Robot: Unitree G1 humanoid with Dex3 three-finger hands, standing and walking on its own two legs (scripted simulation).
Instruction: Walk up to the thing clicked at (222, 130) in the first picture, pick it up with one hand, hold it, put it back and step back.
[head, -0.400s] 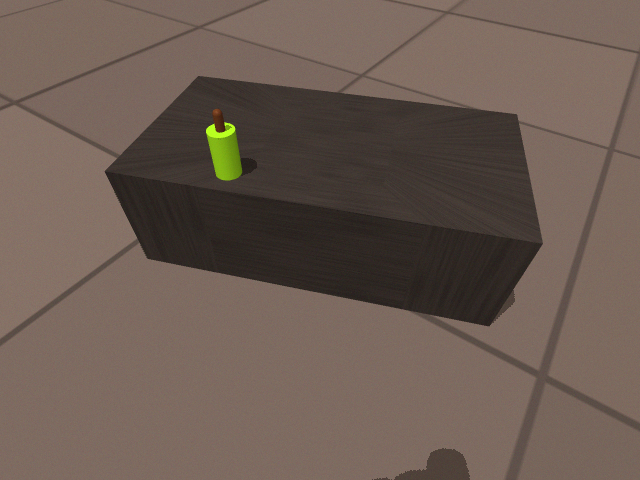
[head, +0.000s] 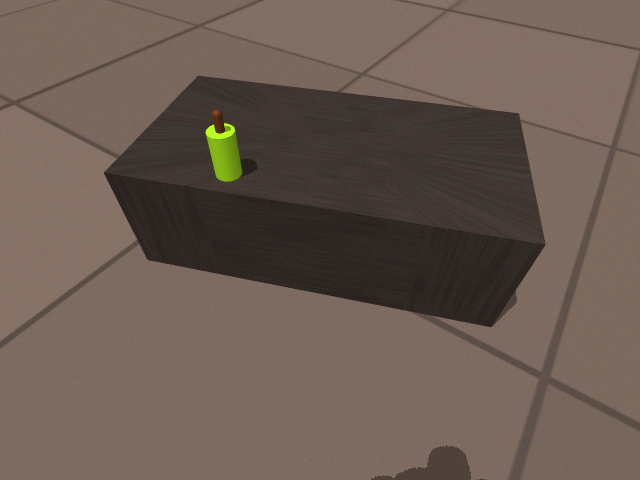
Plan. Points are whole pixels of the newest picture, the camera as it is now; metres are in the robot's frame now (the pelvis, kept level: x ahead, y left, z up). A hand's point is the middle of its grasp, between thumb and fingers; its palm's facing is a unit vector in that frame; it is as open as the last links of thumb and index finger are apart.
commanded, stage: stand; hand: left
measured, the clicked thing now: (223, 143) +1.11 +0.34 -0.22
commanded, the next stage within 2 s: walk up in 0.72 s
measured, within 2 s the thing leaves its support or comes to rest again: neither
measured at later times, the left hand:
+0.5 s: hand out of the picture +0.08 +0.25 -0.16, palm faces -0.02 -0.94 -0.34, open 7.4 cm
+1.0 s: hand out of the picture +0.06 +0.34 -0.15, palm faces -0.01 -0.90 -0.43, open 7.4 cm
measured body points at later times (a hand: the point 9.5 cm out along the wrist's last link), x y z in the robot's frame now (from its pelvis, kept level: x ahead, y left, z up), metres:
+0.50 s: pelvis +0.01 +0.00 +0.00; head +0.02 +0.00 +0.45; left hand +0.08 +0.30 -0.13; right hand +0.09 -0.30 -0.13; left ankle +0.01 +0.13 -0.75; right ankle +0.00 -0.11 -0.75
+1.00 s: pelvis +0.05 +0.05 -0.01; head +0.07 +0.05 +0.44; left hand +0.06 +0.39 -0.12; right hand +0.14 -0.29 -0.12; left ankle +0.13 +0.21 -0.73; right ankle +0.00 -0.11 -0.75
